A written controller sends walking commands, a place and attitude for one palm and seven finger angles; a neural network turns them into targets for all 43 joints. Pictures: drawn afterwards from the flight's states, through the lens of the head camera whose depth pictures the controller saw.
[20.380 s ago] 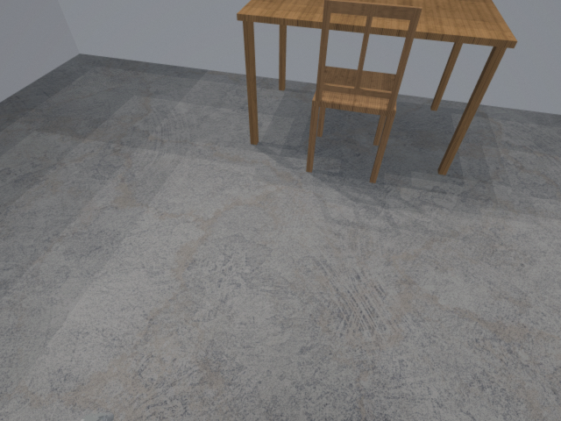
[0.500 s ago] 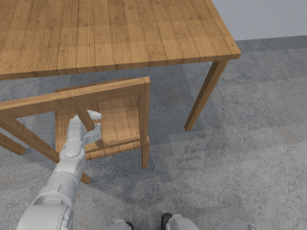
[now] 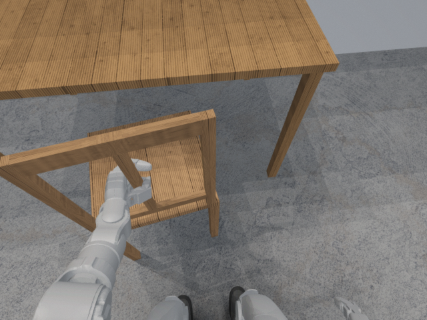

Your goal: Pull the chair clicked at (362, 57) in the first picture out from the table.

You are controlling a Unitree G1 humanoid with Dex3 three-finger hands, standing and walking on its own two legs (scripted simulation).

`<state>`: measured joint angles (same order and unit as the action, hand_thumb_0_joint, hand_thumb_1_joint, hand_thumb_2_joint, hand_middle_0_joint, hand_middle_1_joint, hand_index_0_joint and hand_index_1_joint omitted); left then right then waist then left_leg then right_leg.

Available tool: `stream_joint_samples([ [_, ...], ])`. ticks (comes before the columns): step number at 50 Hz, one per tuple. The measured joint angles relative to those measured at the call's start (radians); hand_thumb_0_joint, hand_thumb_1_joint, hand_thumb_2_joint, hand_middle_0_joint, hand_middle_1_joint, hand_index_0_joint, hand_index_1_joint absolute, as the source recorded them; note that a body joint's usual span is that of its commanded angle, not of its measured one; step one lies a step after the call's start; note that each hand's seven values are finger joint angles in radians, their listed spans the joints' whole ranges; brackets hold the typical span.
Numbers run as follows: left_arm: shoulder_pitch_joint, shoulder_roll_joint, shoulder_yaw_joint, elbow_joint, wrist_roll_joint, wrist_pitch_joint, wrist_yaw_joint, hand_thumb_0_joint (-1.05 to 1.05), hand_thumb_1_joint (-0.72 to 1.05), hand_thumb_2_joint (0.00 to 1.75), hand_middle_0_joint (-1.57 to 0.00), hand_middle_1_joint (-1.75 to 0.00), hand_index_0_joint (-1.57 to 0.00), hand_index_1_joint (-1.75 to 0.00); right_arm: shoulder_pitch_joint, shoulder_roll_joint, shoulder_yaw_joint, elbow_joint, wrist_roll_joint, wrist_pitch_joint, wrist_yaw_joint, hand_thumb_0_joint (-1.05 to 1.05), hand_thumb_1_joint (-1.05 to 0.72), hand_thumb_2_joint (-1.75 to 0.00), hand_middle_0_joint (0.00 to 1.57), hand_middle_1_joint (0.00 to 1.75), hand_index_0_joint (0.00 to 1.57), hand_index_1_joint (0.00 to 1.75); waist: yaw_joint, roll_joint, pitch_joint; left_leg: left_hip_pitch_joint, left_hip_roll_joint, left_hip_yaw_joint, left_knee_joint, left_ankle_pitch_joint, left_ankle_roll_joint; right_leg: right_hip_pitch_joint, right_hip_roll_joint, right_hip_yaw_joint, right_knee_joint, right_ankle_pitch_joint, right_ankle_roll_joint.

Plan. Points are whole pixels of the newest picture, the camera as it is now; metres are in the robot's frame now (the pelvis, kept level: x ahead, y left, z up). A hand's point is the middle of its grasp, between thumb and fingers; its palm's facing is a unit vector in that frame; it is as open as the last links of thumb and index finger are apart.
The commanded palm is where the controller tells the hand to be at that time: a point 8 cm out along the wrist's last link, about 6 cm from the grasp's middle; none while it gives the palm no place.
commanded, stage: step backward, pulling the chair out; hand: left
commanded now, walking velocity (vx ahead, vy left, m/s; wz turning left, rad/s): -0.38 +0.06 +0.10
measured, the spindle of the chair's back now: (138, 184) +0.40 +0.16 -0.08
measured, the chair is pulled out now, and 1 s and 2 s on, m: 0.13 0.13 0.14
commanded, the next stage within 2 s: stop walking, hand still on the chair in 1.74 s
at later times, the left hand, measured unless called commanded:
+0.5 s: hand (146, 191) +0.37 +0.14 -0.06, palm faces +0.07 -0.98 -0.18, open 5.3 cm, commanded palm +0.36 +0.19 -0.05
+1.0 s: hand (146, 191) +0.37 +0.14 -0.06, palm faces +0.07 -0.98 -0.19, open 5.4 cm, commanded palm +0.36 +0.19 -0.05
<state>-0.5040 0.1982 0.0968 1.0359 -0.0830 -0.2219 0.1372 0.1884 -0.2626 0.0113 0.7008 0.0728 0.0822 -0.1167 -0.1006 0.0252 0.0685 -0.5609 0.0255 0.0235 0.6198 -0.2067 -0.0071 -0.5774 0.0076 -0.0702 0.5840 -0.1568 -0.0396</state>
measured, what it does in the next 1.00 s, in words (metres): stands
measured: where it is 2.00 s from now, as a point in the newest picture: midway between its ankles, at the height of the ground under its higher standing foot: outside the picture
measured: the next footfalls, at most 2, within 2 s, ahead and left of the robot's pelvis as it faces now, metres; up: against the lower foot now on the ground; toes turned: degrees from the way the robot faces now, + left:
none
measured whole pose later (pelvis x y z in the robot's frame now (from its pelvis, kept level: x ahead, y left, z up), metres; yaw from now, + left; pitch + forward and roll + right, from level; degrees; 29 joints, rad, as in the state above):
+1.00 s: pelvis +0.00 +0.00 +0.00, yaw +0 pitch +8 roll +0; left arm -0.51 0.21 0.07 1.05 -0.08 -0.19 0.14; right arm 0.20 -0.27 0.00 0.72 0.07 0.05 -0.14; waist -0.09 0.01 0.06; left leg -0.55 0.03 0.02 0.62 -0.20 -0.01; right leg -0.57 0.01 -0.07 0.58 -0.15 -0.04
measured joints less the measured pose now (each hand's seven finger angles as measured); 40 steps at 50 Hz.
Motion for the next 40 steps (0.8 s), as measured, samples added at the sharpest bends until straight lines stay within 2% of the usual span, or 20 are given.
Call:
stream_joint_samples([
  [9,-0.002,-0.008,-0.048,-0.015,0.000,0.023,0.013,0.03,0.69,0.75,-0.31,-1.12,-0.50,-1.45,0.013,-0.032,-0.009,0.004,0.006,0.003,-0.014,0.01,-0.90,-0.90,0.20,0.30,0.21,0.30,0.003,-0.019,0.010,0.027,-0.014,0.003,-0.031,0.020,0.013,0.028,-0.013,0.003,-0.029,0.019,0.015],
  [15,0.002,-0.006,-0.058,-0.010,-0.002,0.026,0.001,0.03,0.69,0.74,-0.30,-1.13,-0.50,-1.45,0.014,-0.005,-0.007,0.011,-0.003,-0.010,-0.021,0.01,-0.90,-0.90,0.20,0.30,0.20,0.30,0.015,-0.026,-0.006,0.022,-0.014,0.017,-0.014,0.007,0.016,0.012,-0.014,0.018,-0.002,0.006,0.018],
  [25,-0.002,-0.003,-0.020,0.015,-0.009,0.016,-0.012,0.03,0.67,0.78,-0.31,-1.11,-0.50,-1.45,-0.002,0.037,0.008,0.020,-0.009,-0.037,-0.014,0.01,-0.90,-0.90,0.20,0.30,0.21,0.30,0.023,-0.001,-0.012,0.001,0.002,0.012,0.024,-0.014,0.000,-0.010,0.001,0.012,0.037,-0.016,0.000],
  [40,-0.012,0.005,-0.029,0.023,-0.001,0.019,-0.003,0.03,0.67,0.79,-0.32,-1.11,-0.50,-1.45,0.013,-0.014,-0.009,0.028,-0.001,-0.040,-0.021,0.01,-0.90,-0.90,0.20,0.30,0.21,0.30,0.017,-0.013,-0.012,0.006,-0.001,-0.005,0.002,0.002,-0.006,0.000,-0.001,-0.004,0.016,-0.007,-0.003],
])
